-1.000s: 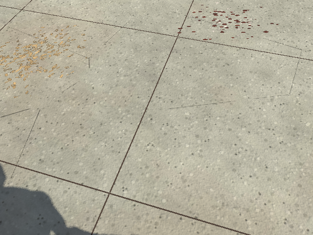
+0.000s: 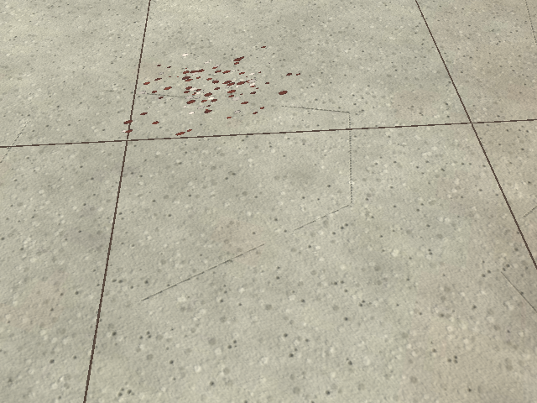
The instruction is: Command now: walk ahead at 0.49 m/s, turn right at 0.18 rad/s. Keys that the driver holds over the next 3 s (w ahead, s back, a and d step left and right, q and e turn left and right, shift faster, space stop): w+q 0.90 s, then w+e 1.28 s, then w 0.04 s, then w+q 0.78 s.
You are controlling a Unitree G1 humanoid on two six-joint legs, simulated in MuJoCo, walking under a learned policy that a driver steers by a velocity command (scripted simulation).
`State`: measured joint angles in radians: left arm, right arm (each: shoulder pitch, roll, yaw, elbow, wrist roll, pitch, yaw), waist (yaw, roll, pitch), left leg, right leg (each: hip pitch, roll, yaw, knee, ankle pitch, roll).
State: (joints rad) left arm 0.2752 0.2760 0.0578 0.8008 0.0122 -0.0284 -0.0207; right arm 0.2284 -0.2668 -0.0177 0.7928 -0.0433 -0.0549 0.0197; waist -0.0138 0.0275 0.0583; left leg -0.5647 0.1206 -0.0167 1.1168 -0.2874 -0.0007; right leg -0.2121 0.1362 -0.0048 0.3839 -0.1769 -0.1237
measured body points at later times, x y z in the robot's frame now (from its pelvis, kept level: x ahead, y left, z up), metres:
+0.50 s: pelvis +0.29 +0.07 +0.00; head +0.32 +0.08 +0.44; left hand +0.33 +0.34 -0.13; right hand +0.43 -0.19 -0.12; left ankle +0.32 +0.12 -0.74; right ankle +0.25 -0.07 -0.65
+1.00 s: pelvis +0.58 +0.09 +0.00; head +0.61 +0.09 +0.45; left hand +0.57 +0.38 -0.10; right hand +0.76 -0.14 -0.13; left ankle +0.45 +0.16 -0.66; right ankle +0.65 +0.02 -0.74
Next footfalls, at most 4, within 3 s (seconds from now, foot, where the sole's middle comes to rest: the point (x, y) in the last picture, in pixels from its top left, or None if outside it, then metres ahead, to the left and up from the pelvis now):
0.34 left None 0.36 0.13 -0.78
0.84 right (267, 316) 0.69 0.04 -0.78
1.32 left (165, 283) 0.79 0.32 -0.78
1.82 right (224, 196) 1.11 0.17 -0.78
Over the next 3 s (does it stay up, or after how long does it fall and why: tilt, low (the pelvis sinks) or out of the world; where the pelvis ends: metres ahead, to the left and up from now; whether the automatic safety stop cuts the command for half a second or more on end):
stays up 1.59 0.18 -0.01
